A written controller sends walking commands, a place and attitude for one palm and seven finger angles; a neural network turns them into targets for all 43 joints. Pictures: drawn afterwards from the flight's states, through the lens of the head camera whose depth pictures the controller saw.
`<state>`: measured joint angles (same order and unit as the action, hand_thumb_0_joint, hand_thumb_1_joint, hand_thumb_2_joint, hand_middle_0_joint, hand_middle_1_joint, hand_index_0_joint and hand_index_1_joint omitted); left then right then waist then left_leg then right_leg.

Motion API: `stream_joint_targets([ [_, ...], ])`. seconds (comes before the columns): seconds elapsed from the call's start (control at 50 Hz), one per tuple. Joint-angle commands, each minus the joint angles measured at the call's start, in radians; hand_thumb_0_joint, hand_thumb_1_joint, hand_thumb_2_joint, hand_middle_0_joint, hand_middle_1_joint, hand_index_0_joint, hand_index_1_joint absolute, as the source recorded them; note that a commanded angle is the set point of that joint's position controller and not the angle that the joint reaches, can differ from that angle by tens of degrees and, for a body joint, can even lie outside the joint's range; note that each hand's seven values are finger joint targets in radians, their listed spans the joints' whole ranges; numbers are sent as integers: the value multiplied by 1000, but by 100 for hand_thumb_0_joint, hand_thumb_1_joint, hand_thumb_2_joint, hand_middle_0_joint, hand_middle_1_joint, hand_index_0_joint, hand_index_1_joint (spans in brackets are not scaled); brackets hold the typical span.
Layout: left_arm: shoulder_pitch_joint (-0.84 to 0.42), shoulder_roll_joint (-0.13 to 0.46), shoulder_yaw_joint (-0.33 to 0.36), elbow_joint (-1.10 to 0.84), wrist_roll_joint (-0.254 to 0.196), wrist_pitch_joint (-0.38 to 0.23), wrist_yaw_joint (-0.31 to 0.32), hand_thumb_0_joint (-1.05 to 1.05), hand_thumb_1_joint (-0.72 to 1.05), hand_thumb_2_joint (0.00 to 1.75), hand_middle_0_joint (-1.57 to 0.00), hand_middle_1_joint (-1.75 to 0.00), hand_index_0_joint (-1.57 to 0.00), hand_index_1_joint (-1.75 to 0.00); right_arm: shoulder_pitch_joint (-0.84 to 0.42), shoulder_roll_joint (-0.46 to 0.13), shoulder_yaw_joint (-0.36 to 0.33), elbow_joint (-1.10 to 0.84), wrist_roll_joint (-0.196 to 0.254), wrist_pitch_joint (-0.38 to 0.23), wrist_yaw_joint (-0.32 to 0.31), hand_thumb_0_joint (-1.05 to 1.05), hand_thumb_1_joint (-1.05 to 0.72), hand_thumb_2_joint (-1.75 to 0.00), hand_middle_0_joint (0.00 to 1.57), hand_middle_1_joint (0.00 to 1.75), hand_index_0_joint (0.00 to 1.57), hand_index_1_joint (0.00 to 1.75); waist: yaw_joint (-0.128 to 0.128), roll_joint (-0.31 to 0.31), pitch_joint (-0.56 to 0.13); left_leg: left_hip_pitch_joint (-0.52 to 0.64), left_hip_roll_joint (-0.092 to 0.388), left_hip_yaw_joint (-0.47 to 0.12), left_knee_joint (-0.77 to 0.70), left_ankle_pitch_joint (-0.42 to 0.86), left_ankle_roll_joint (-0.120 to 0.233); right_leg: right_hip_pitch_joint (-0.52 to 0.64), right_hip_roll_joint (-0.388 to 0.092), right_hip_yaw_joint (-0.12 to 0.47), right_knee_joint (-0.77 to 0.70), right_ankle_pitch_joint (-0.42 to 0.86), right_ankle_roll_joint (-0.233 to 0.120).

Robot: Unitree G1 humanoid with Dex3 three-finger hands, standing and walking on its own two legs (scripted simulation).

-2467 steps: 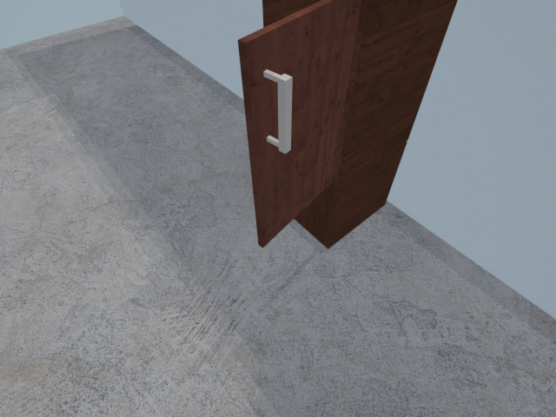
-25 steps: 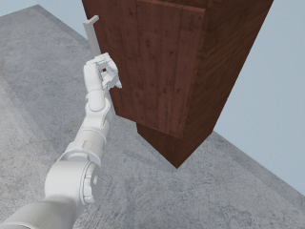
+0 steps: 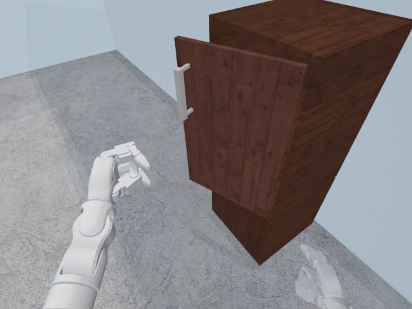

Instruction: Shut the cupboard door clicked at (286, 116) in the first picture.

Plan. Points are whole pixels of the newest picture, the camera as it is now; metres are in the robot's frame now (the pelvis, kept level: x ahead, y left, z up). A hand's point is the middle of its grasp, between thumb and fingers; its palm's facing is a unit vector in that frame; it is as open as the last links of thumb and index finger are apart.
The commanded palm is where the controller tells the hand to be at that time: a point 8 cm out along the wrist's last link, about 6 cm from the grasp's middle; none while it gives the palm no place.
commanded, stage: draw the hand back to the body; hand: left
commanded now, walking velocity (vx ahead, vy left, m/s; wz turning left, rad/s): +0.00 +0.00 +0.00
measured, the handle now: (184, 92) +0.67 +0.11 +0.10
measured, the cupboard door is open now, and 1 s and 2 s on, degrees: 21 21 21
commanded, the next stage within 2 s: step back with the hand held close in 0.88 s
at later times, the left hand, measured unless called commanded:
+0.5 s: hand (28, 222) +0.20 +0.29 +0.15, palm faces +0.44 -0.80 -0.41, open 6.1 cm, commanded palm +0.15 +0.32 +0.17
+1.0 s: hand (17, 225) +0.19 +0.29 +0.16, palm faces +0.48 -0.78 -0.40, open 7.4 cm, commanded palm +0.14 +0.32 +0.17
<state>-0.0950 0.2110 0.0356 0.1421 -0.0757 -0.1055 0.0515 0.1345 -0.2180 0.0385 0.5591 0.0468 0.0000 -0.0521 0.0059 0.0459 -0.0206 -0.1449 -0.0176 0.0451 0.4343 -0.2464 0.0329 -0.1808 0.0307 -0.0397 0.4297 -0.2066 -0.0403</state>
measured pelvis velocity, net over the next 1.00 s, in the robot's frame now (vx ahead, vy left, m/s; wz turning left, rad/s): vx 0.01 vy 0.02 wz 0.02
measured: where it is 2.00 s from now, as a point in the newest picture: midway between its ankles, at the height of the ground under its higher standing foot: outside the picture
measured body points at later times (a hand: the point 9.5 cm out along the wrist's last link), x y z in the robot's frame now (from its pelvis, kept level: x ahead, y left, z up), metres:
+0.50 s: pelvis +0.02 +0.02 +0.00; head +0.00 -0.01 +0.45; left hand +0.17 +0.33 +0.17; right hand +0.20 -0.20 -0.09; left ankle +0.00 +0.10 -0.74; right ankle +0.02 -0.09 -0.74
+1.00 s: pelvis +0.01 +0.02 +0.00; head -0.01 +0.00 +0.45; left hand +0.16 +0.33 +0.18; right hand +0.20 -0.19 -0.08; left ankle +0.00 +0.10 -0.74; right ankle +0.02 -0.09 -0.74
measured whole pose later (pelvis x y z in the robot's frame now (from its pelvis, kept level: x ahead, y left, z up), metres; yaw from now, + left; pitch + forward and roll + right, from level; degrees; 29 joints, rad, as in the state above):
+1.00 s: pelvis +0.01 +0.02 +0.00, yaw +1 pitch -4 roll -1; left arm 0.46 0.34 0.35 -0.35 -0.06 -0.11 0.11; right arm 0.20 -0.22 0.02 0.64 0.01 -0.08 -0.07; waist 0.05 0.07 0.01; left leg -0.08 -0.04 0.03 0.40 -0.25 0.05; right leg -0.09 0.01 -0.06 0.36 -0.20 -0.01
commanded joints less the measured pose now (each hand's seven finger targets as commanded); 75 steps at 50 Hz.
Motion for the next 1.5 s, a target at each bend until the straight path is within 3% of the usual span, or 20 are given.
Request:
stream_joint_targets([
  [0.0,-265,164,81,-423,12,-61,15,0,90,90,-86,-102,-86,-102,-78,-88,-25,-129,-12,-32,-7,0,-90,-90,20,30,20,30,2,44,-125,40,20,-30,-101,103,-6,97,-32,41,-110,80,19],
  [0.06,-198,183,94,-527,17,-58,28,0,90,90,-78,-93,-78,-93,-80,-91,-24,-131,-21,-49,-11,0,-90,-90,20,30,20,30,3,65,-149,76,21,-45,-110,129,-9,114,-28,31,-113,90,16],
  [0.22,161,216,204,-571,11,-36,44,0,90,90,-56,-69,-56,-69,-85,-97,-30,-117,-31,-51,-13,0,-90,-90,20,30,20,30,31,-49,-95,55,25,-56,-117,212,-21,146,-25,6,-107,149,19],
  [0.34,373,320,373,-636,2,-40,52,0,90,90,-39,-51,-39,-51,-86,-102,-43,-112,-36,-51,-9,0,-90,-90,20,30,20,30,61,-9,-94,21,28,-58,-97,299,-31,188,-32,8,-93,208,18],
  [0.48,523,367,477,-734,-1,-58,76,0,90,90,-20,-30,-20,-30,-72,-97,-55,-105,-32,-92,-12,0,-90,-90,20,30,20,30,63,55,-69,12,36,-60,-86,319,-43,156,-33,6,-90,184,23],
  [0.54,446,280,372,-716,13,-57,76,0,90,90,-20,-30,-20,-30,-63,-113,-60,-81,-33,-114,-14,0,-90,-90,20,30,20,30,33,39,-1,20,42,-69,-99,275,-41,85,-32,1,-102,123,26],
  [0.6,396,282,361,-693,22,-56,87,0,90,90,-20,-30,-20,-30,-54,-125,-68,-73,-31,-123,-22,0,-90,-90,20,30,20,30,27,-2,12,18,40,-75,-113,188,-33,57,-29,0,-106,61,26],
  [0.68,418,308,396,-688,20,-66,91,0,90,90,-20,-30,-20,-30,-64,-118,-66,-75,-34,-129,-28,0,-90,-90,20,30,20,30,47,-30,-33,13,31,-69,-119,158,-25,104,-34,3,-105,46,24],
  [0.74,444,359,448,-726,20,-72,95,0,90,90,-20,-30,-20,-30,-67,-118,-63,-74,-39,-138,-26,0,-90,-90,20,30,20,30,63,41,-80,9,26,-69,-111,193,-33,156,-36,9,-97,83,19],
  [0.8,461,332,432,-739,19,-73,93,0,90,90,-20,-30,-20,-30,-71,-101,-53,-77,-39,-142,-22,0,-90,-90,20,30,20,30,61,93,-45,-1,29,-66,-108,223,-43,148,-35,5,-95,104,16],
  [0.9,469,311,422,-696,13,-63,82,0,90,90,-20,-30,-20,-30,-72,-102,-55,-77,-37,-134,-18,0,-90,-90,20,30,20,30,51,46,29,-22,36,-66,-124,160,-40,110,-29,6,-114,54,17],
  [0.98,475,308,423,-681,9,-61,79,0,90,90,-20,-30,-20,-30,-70,-107,-61,-81,-36,-128,-21,0,-90,-90,20,30,20,30,52,-4,-1,-11,37,-60,-120,168,-30,117,-32,11,-112,66,21],
  [1.0,396,431,536,-727,6,-95,83,0,90,90,-20,-30,-20,-30,-54,-154,-75,-117,-26,-108,-19,0,-90,-90,20,30,20,30,17,-8,32,-117,62,-94,-82,52,6,57,-84,104,-134,72,17],
  [1.02,500,356,478,-659,7,-100,77,0,90,90,-20,-30,-20,-30,-43,-135,-76,-103,-30,-98,-23,0,-90,-90,20,30,20,30,13,-55,12,-98,55,-96,-42,40,11,17,-124,128,-148,57,6],
  [1.06,523,329,441,-674,13,-105,75,0,90,90,-20,-30,-20,-30,-51,-128,-72,-106,-32,-89,-18,0,-90,-90,20,30,20,30,7,-61,-19,-84,51,-92,7,60,5,-11,-166,154,-146,72,-11],
  [1.14,554,366,465,-747,14,-117,95,0,90,90,-20,-30,-20,-30,-36,-143,-86,-110,-30,-72,-23,0,-90,-90,20,30,20,30,2,-10,-126,-87,67,-104,56,183,-4,22,-196,151,-52,233,-31],
  [1.24,624,442,551,-830,9,-116,114,0,90,90,-20,-30,-20,-30,-34,-147,-94,-144,-27,-44,-38,0,-90,-90,20,30,20,30,8,14,-224,-119,113,-136,65,463,-20,85,-158,108,119,439,-6],
  [1.3,656,426,552,-828,6,-113,115,0,90,90,-20,-30,-20,-30,-21,-143,-97,-162,-25,-25,-41,0,-90,-90,20,30,20,30,3,-1,-215,-155,133,-145,66,507,-20,72,-138,104,160,413,3],
  [1.4,657,402,544,-813,9,-119,111,0,90,90,-20,-30,-20,-30,-12,-155,-99,-166,-34,-29,-39,0,-90,-90,20,30,20,30,5,72,-144,-274,200,-203,-38,371,9,48,-69,72,228,132,36],
  [1.48,607,379,530,-783,25,-130,109,0,90,90,-20,-30,-20,-30,-8,-162,-97,-159,-43,-43,-39,0,-90,-90,20,30,20,30,4,71,-72,-466,243,-226,-113,70,60,111,-47,78,291,30,47],
])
